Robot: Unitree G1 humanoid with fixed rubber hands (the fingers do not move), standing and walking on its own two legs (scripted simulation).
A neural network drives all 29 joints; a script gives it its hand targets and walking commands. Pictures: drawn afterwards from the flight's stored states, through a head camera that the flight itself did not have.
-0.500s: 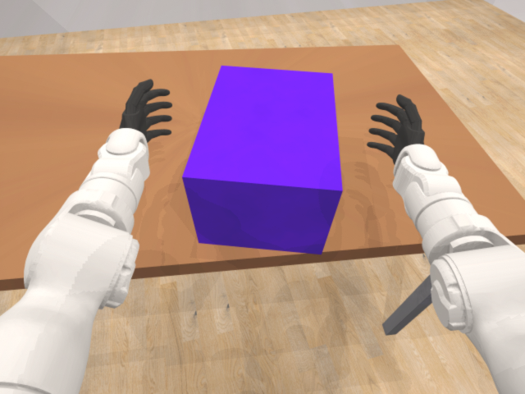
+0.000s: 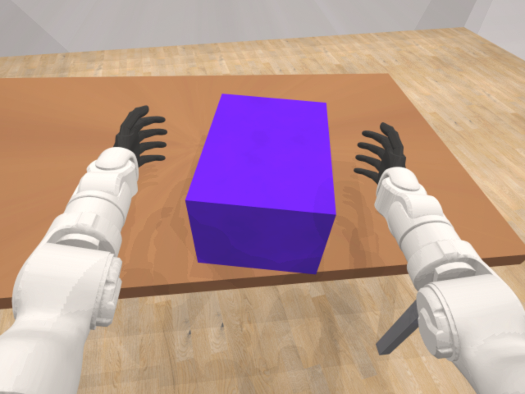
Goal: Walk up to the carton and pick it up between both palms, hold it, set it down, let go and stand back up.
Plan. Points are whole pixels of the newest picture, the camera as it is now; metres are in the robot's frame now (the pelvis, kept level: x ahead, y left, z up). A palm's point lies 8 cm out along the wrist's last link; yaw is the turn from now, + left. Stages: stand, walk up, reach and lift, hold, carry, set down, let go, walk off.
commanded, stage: set down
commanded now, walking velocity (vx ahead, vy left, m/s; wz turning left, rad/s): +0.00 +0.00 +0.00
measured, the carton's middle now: (265, 177) +0.52 -0.03 +0.04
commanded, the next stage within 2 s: none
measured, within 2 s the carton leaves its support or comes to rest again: neither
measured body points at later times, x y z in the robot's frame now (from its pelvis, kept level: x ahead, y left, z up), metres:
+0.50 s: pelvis +0.00 +0.01 +0.01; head +0.01 +0.03 +0.45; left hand +0.42 +0.20 +0.12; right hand +0.37 -0.21 +0.12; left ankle +0.02 +0.12 -0.74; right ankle +0.02 -0.12 -0.74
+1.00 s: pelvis +0.00 +0.01 +0.00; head +0.00 +0.03 +0.45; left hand +0.34 +0.22 +0.08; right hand +0.30 -0.20 +0.08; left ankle +0.02 +0.12 -0.74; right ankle +0.02 -0.12 -0.74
